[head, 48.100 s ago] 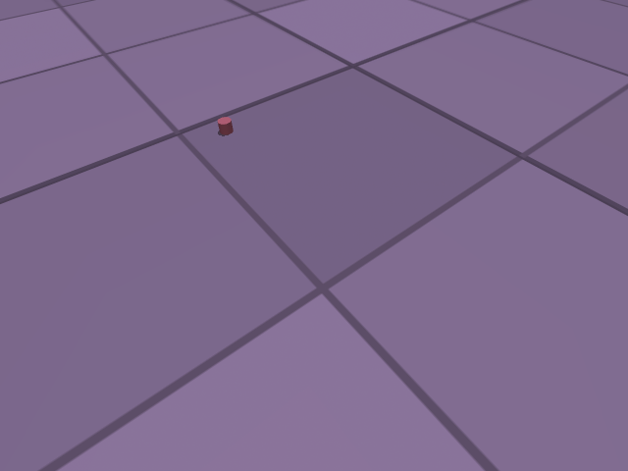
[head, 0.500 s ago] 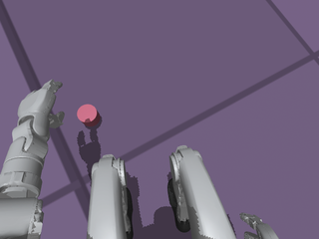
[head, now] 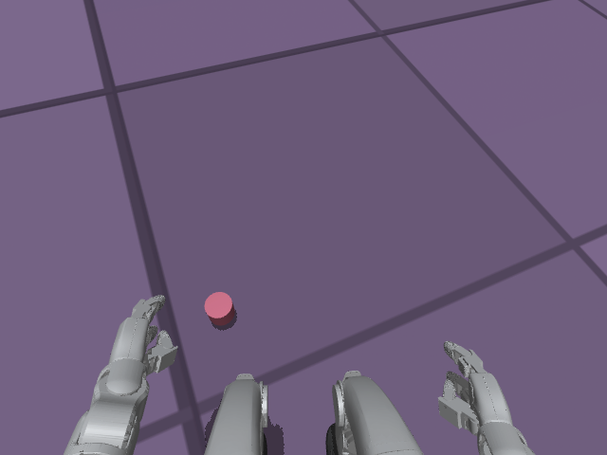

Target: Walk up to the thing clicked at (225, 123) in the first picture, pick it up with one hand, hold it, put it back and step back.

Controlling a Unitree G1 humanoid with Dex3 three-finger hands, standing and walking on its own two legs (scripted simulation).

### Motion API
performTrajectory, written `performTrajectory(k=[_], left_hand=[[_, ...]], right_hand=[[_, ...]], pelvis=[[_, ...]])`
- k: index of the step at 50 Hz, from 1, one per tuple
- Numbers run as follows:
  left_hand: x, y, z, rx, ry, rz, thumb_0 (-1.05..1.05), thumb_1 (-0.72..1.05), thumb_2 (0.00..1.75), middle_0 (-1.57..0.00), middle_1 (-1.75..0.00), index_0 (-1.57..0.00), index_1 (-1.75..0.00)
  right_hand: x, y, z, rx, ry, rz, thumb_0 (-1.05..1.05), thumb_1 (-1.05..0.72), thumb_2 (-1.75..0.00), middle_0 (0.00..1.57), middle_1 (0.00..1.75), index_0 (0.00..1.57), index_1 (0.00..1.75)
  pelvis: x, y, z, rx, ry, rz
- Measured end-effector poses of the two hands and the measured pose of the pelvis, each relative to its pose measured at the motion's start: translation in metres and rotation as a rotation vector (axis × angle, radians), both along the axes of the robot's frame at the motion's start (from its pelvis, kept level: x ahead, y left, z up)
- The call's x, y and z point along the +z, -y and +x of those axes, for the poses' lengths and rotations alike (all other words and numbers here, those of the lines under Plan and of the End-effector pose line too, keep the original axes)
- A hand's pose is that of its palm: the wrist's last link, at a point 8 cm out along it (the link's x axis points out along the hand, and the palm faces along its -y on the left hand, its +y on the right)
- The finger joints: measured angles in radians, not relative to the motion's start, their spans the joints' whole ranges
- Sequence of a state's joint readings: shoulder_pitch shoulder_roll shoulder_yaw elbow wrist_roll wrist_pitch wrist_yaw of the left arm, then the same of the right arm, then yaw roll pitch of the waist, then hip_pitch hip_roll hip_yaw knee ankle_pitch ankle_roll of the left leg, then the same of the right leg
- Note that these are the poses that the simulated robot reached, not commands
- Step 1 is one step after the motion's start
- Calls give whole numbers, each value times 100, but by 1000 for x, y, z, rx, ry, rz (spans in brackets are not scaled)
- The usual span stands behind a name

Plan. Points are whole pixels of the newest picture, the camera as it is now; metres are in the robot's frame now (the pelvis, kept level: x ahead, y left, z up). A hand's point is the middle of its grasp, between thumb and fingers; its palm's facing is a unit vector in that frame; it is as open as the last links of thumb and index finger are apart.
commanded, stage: home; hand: left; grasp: from above
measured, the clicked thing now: (220, 308) +0.51 +0.21 -0.59
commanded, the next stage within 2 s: none
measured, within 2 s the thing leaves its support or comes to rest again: neither
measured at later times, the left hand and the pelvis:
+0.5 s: hand (131, 386) +0.21 +0.19 +0.05, palm faces +0.10 -0.97 -0.21, open 7.4 cm; pelvis +0.05 +0.00 +0.09, yaw +2 degrees
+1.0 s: hand (139, 388) +0.21 +0.18 +0.05, palm faces +0.08 -0.97 -0.21, open 7.4 cm; pelvis +0.05 +0.00 +0.09, yaw +2 degrees
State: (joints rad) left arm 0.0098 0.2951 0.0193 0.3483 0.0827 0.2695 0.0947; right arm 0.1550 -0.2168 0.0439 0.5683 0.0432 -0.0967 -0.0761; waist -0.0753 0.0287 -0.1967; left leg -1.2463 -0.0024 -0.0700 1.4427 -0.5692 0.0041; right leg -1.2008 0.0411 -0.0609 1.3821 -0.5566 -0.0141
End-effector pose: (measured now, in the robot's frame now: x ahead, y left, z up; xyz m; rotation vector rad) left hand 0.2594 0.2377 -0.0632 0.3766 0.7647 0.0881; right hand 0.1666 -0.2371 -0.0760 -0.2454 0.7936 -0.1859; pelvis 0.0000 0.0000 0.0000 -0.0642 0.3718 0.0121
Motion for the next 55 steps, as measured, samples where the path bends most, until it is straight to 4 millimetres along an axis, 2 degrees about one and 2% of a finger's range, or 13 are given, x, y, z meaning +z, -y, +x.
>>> performTrajectory(k=[12,17,21,25,33,55], left_hand=[[87,1,-42,158,-41,-142,1,90,90,-20,-30,-20,-30],[118,1,-58,162,-28,-150,1,90,90,-20,-30,-20,-30],[133,1,-66,161,-13,-152,1,91,90,-20,-30,-20,-30],[140,2,-72,163,-8,-158,1,91,90,-20,-30,-20,-30],[134,4,-73,165,-22,-171,1,91,90,-20,-30,-20,-30],[135,9,-73,153,-19,-167,1,91,90,-20,-30,-20,-30]], right_hand=[[71,-4,-2,-54,28,-10,1,-91,-90,21,30,21,30],[93,-4,9,-64,92,-20,1,-91,-90,21,30,21,30],[105,-4,23,-57,152,-24,1,-91,-90,21,30,20,30],[115,-5,37,-34,206,-28,1,-91,-90,21,30,20,30],[124,-6,53,12,263,-40,1,-90,-90,21,30,21,30],[112,2,29,-11,200,-39,1,-90,-90,21,30,21,30]], pelvis=[[70,-2,34,15,122,8],[86,-3,46,17,157,12],[92,-3,52,21,180,14],[95,-2,55,26,195,17],[95,1,54,32,207,22],[94,5,51,27,211,25]])
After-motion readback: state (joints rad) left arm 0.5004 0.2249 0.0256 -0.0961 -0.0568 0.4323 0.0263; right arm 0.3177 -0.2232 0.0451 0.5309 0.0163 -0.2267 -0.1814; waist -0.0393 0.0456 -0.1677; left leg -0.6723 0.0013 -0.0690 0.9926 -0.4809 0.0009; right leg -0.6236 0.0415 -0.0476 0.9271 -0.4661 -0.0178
